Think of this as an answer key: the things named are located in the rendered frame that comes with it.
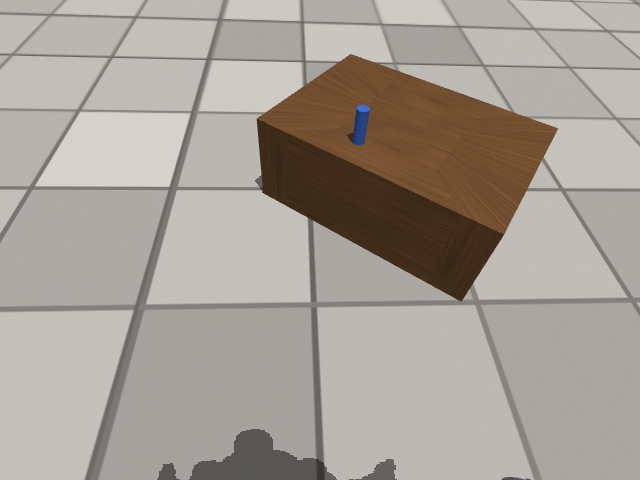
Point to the can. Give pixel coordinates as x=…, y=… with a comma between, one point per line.
x=360, y=127

